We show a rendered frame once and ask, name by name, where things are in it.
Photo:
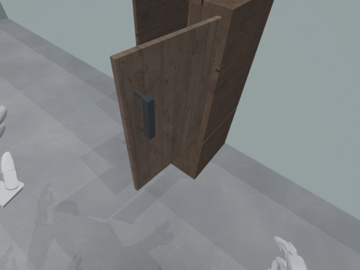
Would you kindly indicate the cupboard door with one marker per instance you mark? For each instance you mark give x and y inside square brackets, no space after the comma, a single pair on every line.
[175,70]

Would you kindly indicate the right robot hand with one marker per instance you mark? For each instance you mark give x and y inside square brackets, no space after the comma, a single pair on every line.
[294,262]

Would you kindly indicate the handle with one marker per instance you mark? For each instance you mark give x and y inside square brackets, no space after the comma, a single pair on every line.
[148,107]

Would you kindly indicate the left robot hand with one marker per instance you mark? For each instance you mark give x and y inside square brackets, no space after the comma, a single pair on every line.
[10,187]

